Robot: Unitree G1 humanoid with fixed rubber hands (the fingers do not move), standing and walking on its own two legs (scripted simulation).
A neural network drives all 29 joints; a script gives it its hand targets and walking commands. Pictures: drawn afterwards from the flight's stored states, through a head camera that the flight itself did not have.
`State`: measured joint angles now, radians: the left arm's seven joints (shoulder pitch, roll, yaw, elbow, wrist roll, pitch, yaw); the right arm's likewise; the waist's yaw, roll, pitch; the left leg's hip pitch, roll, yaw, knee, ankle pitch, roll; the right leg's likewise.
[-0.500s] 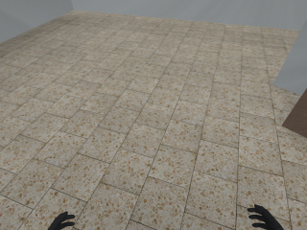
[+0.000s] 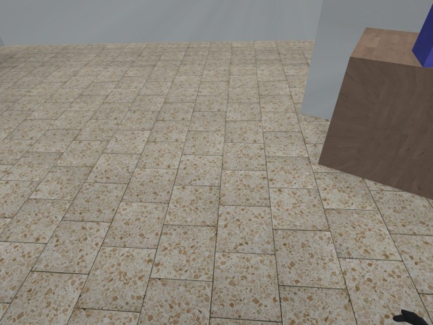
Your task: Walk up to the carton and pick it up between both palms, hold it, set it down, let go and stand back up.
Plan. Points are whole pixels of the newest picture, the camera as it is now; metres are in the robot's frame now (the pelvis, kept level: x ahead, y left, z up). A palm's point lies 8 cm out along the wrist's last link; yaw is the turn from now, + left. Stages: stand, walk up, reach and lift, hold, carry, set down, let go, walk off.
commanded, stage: walk up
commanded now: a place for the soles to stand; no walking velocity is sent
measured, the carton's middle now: out of the picture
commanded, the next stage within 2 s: none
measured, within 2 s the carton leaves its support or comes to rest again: neither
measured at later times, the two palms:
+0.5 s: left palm (151, 262) +0.31 +0.17 -0.07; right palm out of the picture +0.06 -0.44 -0.08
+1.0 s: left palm (186, 221) +0.43 +0.11 -0.09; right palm out of the picture +0.17 -0.48 -0.04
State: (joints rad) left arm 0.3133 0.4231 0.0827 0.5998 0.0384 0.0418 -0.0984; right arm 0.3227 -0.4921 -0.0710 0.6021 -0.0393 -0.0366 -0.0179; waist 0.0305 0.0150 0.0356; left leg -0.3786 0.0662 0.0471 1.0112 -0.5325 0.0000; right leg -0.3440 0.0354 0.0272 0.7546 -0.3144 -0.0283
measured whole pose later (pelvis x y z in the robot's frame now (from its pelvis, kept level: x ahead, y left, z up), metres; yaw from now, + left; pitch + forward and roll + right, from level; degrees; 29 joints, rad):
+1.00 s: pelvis +0.22 -0.15 +0.01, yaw -20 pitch -2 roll -2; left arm 0.33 0.44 0.10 0.60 0.04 0.03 -0.07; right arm 0.44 -0.43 -0.05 0.60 -0.03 -0.08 -0.04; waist -0.01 -0.05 0.03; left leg -0.33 0.09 0.08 0.76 -0.39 0.00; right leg -0.52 0.07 0.13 1.07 -0.42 -0.03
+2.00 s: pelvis +0.43 -0.36 -0.01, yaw -29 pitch -2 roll +1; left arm 0.21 0.45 0.10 0.60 0.04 0.02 -0.08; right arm 0.50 -0.44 -0.05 0.60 -0.03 -0.06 -0.04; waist -0.06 -0.05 0.05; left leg -0.25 0.14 0.05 0.81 -0.52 -0.03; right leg -0.53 -0.04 0.00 0.79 -0.32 -0.04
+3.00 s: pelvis +0.62 -0.56 +0.00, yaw -29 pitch -6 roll +0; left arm 0.36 0.43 0.10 0.60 0.04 0.02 -0.03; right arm 0.34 -0.46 -0.07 0.60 -0.02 -0.02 -0.02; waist 0.03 -0.02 0.08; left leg -0.40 0.08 -0.01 1.08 -0.51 -0.02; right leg -0.31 -0.01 -0.05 0.77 -0.37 -0.03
